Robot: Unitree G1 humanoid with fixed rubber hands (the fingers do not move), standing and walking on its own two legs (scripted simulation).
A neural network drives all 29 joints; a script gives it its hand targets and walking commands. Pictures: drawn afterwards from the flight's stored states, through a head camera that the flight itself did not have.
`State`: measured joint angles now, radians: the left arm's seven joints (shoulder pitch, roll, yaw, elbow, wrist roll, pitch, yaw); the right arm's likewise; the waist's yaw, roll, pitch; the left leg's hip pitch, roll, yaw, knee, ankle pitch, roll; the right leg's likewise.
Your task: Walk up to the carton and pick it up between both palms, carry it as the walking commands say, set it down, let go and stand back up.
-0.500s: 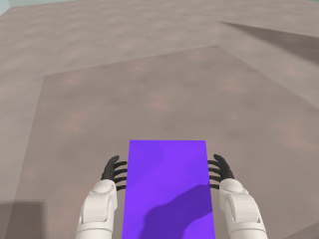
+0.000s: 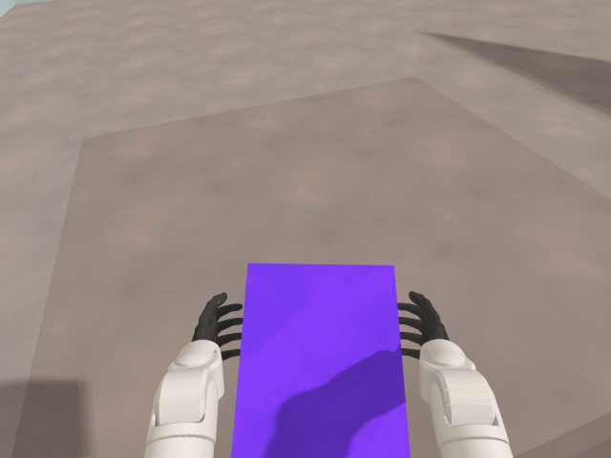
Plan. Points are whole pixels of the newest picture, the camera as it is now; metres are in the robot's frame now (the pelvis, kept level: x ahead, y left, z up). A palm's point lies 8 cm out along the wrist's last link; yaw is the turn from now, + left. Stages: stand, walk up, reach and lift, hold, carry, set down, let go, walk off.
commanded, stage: carry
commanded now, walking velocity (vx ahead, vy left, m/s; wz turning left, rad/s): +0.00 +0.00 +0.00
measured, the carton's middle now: (318, 359) +0.30 +0.01 -0.05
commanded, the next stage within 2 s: hold in 1.22 s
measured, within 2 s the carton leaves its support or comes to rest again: neither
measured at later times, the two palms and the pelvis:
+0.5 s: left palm (205, 357) +0.26 +0.15 +0.03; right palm (434, 356) +0.26 -0.14 +0.02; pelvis -0.01 +0.00 +0.00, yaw +0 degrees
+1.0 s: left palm (200, 363) +0.26 +0.16 +0.03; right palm (430, 362) +0.26 -0.14 +0.02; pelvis -0.02 +0.01 +0.00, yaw +0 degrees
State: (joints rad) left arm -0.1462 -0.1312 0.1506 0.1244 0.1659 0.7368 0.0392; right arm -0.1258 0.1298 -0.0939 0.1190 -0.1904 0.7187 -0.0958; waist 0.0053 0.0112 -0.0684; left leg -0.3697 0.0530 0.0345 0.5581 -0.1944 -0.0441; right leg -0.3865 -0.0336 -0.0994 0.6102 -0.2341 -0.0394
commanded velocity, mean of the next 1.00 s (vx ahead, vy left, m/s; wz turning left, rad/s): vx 0.00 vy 0.00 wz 0.00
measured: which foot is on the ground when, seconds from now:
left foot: down 0.00-1.00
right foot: down 0.00-1.00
